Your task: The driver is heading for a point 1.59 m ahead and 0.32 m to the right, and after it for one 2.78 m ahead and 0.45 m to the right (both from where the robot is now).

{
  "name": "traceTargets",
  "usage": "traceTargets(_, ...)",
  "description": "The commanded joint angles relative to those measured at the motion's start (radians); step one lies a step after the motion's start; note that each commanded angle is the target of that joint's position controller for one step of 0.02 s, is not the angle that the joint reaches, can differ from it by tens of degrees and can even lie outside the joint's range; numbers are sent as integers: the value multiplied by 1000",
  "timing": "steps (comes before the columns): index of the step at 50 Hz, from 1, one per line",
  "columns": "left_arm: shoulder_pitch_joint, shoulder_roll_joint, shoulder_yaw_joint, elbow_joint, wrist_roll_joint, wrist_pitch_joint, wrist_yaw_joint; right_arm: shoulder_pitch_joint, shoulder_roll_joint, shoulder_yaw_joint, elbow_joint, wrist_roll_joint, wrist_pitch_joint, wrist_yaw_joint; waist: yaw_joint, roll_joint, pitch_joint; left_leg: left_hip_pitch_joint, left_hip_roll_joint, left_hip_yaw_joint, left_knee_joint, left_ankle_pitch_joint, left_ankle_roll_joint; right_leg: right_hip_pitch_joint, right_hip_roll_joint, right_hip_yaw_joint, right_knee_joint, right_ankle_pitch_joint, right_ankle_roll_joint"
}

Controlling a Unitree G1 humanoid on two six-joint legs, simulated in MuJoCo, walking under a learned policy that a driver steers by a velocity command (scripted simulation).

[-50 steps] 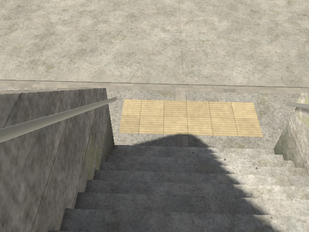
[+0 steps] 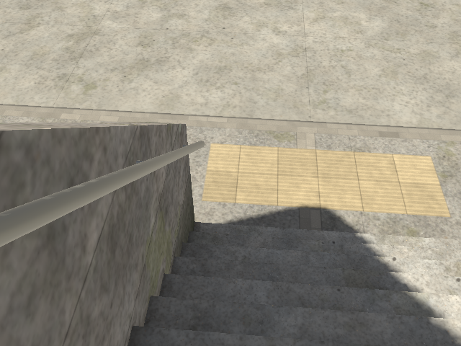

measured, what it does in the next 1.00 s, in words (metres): goes down, turning right: right foot 0.20 m lower, then left foot 0.21 m lower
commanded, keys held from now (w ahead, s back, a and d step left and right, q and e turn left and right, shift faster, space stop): w+e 0.50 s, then w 0.20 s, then no key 0.30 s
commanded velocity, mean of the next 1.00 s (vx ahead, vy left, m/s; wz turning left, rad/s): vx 0.43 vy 0.00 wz -0.39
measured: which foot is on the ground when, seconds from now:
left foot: down 0.00-0.20, up 0.22-0.58, down 0.60-0.98, up 1.00-1.00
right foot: up 0.00-0.18, down 0.20-0.60, up 0.62-0.92, down 0.94-1.00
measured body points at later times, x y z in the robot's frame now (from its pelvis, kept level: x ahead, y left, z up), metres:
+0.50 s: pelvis +0.26 -0.01 -0.21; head +0.27 -0.01 +0.24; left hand +0.19 +0.19 -0.36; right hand +0.36 -0.26 -0.33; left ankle +0.45 +0.09 -0.90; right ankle +0.15 -0.12 -0.87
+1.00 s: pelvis +0.45 +0.02 -0.40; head +0.46 +0.02 +0.05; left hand +0.58 +0.21 -0.54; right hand +0.38 -0.19 -0.55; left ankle +0.44 +0.10 -1.03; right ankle +0.40 -0.08 -1.07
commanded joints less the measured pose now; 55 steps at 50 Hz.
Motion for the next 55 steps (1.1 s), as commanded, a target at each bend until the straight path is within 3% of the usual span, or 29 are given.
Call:
traceTargets(1,24,60,9,-19,2,3,3,22,-83,-7,-35,1,-8,-10,46,99,144,-99,279,-258,-228,577,79,79,-27,-45,-27,13,4)
traceTargets(5,-302,89,10,-94,-38,2,11,93,-115,-42,-57,66,37,-43,-112,43,225,136,279,-238,-130,568,27,70,-28,-164,-530,-213,51)
traceTargets(7,-50,77,32,-12,-14,10,38,59,-180,-65,-51,-13,41,-4,36,200,131,-64,320,-213,-36,963,10,561,49,-186,-211,-298,25)
traceTargets(9,124,134,59,99,8,3,31,-93,-249,-91,-58,41,85,35,108,-2,180,15,268,-199,281,659,8,707,11,-162,-794,-290,-15)
traceTargets(11,621,261,127,297,25,-5,55,26,-271,-131,-10,-1,97,109,201,-269,-24,-311,25,-143,1016,31,-42,1385,-31,-145,-616,263,-187)
traceTargets(13,689,291,154,319,37,-33,53,-306,-148,-109,-266,58,40,114,288,-118,-162,-885,-13,-225,1186,-234,-87,1742,-224,149,-363,400,-365)
traceTargets(14,532,168,122,273,13,-39,44,-436,-138,-97,-351,89,26,93,218,60,-37,-1011,74,-309,885,-96,-89,1525,-272,182,-377,30,-304)
traceTargets(15,333,96,85,227,9,-36,25,-404,-133,-101,-363,87,35,59,93,42,109,-944,123,-372,784,43,-35,1122,-315,276,-448,-298,-312)
traceTargets(16,143,-53,24,160,14,-37,30,-287,-94,-85,-289,39,51,34,11,170,182,-711,227,-442,389,403,21,710,-253,143,-475,-387,-229)
traceTargets(18,46,-57,-5,73,-29,-54,46,-194,-111,-93,-227,10,81,39,-37,100,195,-245,164,-284,129,783,18,146,-68,-7,-507,-494,-252)
traceTargets(20,121,115,21,86,19,-70,27,-157,-53,-48,-198,44,72,89,-45,8,111,-55,90,-210,310,932,-58,-3,-23,21,-351,-443,-254)
traceTargets(22,376,18,-8,174,-1,-94,68,-306,-159,-67,-242,1,64,78,99,26,101,-461,153,-357,40,1033,-93,381,-47,179,-126,-727,-237)
traceTargets(23,347,7,-8,116,-12,-94,91,-384,-193,-55,-253,26,53,65,151,99,72,-362,161,-388,-364,1291,-108,414,3,144,-77,-873,-187)
traceTargets(25,188,92,-10,30,35,-65,74,-397,-165,-50,-272,39,66,51,51,19,86,110,90,-266,-345,1196,-119,44,25,163,-91,-1015,-191)
traceTargets(27,104,169,4,-53,20,-43,47,-176,-218,-77,-217,13,83,55,-63,4,107,295,37,-210,-250,1015,-124,-19,6,222,37,-926,-182)
traceTargets(29,163,184,27,-29,-22,-25,27,-86,-341,-126,-177,52,74,50,-82,118,145,302,117,-309,-858,1032,-44,299,39,228,331,-975,-93)
traceTargets(30,287,168,21,55,21,-5,-34,60,-424,-174,-125,40,61,45,-133,138,58,507,157,-296,-784,1042,15,288,81,214,624,-846,-49)
traceTargets(31,583,-19,30,112,-17,-23,-66,127,-499,-189,-95,15,49,65,6,349,-151,893,300,-362,-261,1751,169,-111,212,20,1100,-1259,-3)
traceTargets(32,557,44,40,23,-71,-33,-73,129,-526,-200,-84,-9,57,77,-2,294,-179,883,405,-556,-289,1784,254,-345,200,-45,1340,-1267,-8)
traceTargets(34,209,41,28,-120,-71,-27,-18,65,-360,-162,-74,3,58,90,-28,183,66,535,490,-832,-514,823,302,-653,78,23,1320,-951,-27)
traceTargets(37,214,-80,-18,-113,-35,6,-3,-134,-20,-65,-65,-11,23,28,125,-7,220,-96,297,-494,-578,788,145,-287,-113,75,648,-454,-75)
traceTargets(39,223,18,18,-65,-36,11,-38,-165,-64,-55,-94,46,-29,0,100,47,162,-379,144,-270,-494,898,112,59,-58,-78,317,-232,-23)
traceTargets(42,228,48,27,-51,-37,1,-85,-177,-299,-73,-114,46,-40,13,141,87,42,-418,129,-283,-345,1163,18,280,14,-129,490,-285,91)
traceTargets(47,462,73,68,-25,-67,-18,-2,-565,-388,-77,-241,99,-6,72,337,112,-2,-413,203,-387,-67,1546,-86,757,56,-128,154,-661,153)
traceTargets(48,341,82,56,-43,-123,-21,-4,-445,-373,-101,-220,169,10,89,241,-68,-13,-282,116,-326,111,1343,-149,770,56,-113,-258,-382,79)
traceTargets(49,220,149,46,-100,-155,-14,-24,-36,-325,-118,-156,151,1,97,16,-104,-193,-220,95,-392,297,958,-221,844,-94,210,-170,44,-166)
traceTargets(51,317,134,48,-52,-80,-48,-20,-269,-208,-100,-260,135,-6,68,96,-89,46,-653,40,-368,461,-104,-245,833,-231,403,-283,153,-295)
traceTargets(53,147,92,19,-78,-35,-36,-9,-92,-114,-57,-191,117,7,63,-33,60,49,-398,136,-459,339,238,-195,435,-308,430,-227,49,-311)
traceTargets(55,-165,28,-38,-119,-75,-30,-28,92,-15,-37,-117,83,49,86,-258,6,57,185,22,-204,297,687,-202,-110,-68,93,-217,-236,-106)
